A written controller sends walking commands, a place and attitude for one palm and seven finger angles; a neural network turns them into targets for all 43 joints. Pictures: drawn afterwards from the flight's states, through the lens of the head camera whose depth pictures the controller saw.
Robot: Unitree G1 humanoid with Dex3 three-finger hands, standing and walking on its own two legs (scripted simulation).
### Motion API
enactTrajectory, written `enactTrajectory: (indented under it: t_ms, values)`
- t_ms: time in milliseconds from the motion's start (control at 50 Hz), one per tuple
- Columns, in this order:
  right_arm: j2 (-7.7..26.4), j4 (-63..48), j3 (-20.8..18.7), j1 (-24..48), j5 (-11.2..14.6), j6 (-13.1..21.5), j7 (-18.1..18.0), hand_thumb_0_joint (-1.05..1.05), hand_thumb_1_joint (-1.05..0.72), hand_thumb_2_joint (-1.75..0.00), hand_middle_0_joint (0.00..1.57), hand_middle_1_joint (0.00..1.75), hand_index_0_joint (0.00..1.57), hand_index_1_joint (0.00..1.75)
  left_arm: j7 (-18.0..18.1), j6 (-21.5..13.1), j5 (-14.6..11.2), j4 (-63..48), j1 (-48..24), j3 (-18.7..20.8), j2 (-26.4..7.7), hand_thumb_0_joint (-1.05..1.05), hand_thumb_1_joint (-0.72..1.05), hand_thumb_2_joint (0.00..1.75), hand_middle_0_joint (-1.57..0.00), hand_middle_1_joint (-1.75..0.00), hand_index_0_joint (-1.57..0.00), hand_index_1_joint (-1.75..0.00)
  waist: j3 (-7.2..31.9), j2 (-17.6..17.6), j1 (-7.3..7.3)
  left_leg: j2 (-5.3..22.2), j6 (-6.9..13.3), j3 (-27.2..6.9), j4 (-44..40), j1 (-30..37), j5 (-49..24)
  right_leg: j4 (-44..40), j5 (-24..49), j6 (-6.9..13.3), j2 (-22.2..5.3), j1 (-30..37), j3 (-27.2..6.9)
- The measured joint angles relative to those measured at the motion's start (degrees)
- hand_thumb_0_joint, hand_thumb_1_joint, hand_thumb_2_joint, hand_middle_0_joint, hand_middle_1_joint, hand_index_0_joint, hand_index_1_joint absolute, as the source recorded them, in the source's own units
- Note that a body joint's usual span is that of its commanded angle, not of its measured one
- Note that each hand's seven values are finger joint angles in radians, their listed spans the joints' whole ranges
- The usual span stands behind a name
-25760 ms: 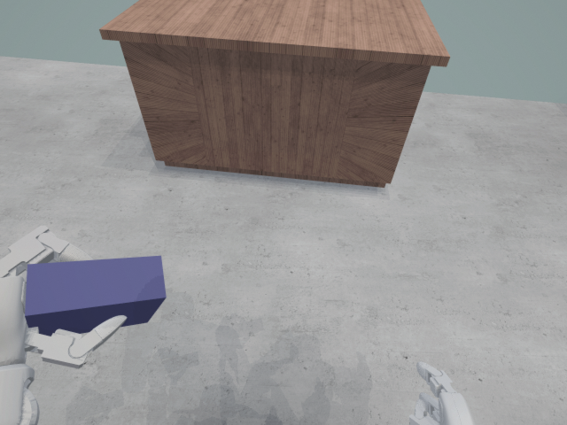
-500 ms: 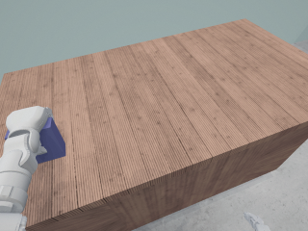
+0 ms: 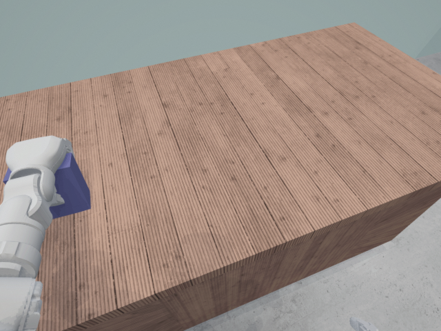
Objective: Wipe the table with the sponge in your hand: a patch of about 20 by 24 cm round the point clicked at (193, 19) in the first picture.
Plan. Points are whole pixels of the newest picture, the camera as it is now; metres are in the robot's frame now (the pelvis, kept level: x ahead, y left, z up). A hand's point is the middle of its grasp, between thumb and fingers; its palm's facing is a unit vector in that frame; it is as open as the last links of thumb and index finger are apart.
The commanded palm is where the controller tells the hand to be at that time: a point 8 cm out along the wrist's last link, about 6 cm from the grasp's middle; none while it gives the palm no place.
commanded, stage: slide across to the middle lane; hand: left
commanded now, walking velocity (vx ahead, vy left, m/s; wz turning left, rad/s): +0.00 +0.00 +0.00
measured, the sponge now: (56, 195) +0.34 +0.37 +0.03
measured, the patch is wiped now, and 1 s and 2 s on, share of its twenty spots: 0.25 0.35 0.50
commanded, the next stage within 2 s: wipe back along the middle lane in 0.72 s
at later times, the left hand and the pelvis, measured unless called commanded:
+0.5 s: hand (76, 161) +0.40 +0.33 +0.07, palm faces -0.09 -0.01 -1.00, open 9.4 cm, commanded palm +0.38 +0.30 +0.13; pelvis +0.01 +0.01 +0.00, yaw +1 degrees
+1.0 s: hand (93, 160) +0.40 +0.29 +0.07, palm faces -0.08 -0.01 -1.00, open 9.4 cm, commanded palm +0.37 +0.27 +0.12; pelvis +0.03 +0.00 +0.01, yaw +0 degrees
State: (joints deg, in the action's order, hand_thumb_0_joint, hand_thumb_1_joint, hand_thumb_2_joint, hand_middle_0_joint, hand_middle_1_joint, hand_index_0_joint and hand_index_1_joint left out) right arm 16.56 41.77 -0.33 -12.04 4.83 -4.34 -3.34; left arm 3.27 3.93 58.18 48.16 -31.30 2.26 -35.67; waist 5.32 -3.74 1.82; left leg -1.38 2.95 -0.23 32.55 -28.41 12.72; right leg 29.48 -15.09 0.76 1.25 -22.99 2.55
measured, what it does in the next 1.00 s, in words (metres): stands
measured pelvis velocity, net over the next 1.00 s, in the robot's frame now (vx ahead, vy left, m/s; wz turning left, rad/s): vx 0.03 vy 0.00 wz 0.01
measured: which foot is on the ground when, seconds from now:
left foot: down 0.00-1.00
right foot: down 0.00-1.00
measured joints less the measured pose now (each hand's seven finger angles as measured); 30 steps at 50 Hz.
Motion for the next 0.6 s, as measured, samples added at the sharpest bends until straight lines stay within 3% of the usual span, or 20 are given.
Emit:
enactTrajectory:
  t_ms: [180,280,480,600]
  values:
    - [-0.4,-0.4,-0.1,-0.3,-0.2,-0.3,0.4,0.01,-0.91,-0.90,0.20,0.30,0.21,0.30,0.9,0.2,0.7,1.5,-1.6,-0.9,-0.3,0.01,-0.54,1.17,-0.84,-1.39,-0.85,-1.39,0.1,0.0,-0.29,0.0,0.2,0.0,0.1,-0.7,0.1,-0.4,0.2,-0.2,0.0,-0.5,-0.1]
    - [-0.5,0.4,-0.3,-0.7,0.1,0.0,0.1,0.01,-0.91,-0.90,0.20,0.30,0.21,0.30,1.9,1.5,-0.5,-0.2,-1.2,-2.7,0.3,0.01,-0.53,1.17,-0.83,-1.40,-0.84,-1.40,-0.5,0.1,-0.02,-0.4,0.3,-0.2,-0.6,0.5,0.0,-1.0,0.1,-0.3,-0.3,0.8,0.1]
    - [-1.0,1.2,0.4,1.1,0.2,1.0,0.0,0.01,-0.91,-0.90,0.20,0.30,0.21,0.30,2.5,6.0,-2.1,-3.2,-3.2,-6.7,4.6,0.00,-0.51,1.16,-0.81,-1.42,-0.82,-1.42,-1.0,0.4,0.14,-1.1,0.3,-0.4,-2.4,2.9,-0.3,-2.0,-0.1,-0.4,-1.0,2.9,0.4]
    - [-1.4,-0.1,1.1,3.0,-0.2,0.5,0.7,0.01,-0.91,-0.90,0.20,0.30,0.21,0.30,2.6,8.9,-1.0,-3.7,-3.0,-6.3,6.9,0.00,-0.51,1.15,-0.80,-1.42,-0.81,-1.43,-0.6,0.3,-0.50,-0.9,0.2,0.1,-3.1,3.9,0.0,-2.7,-0.2,-0.3,-0.8,3.7,-0.2]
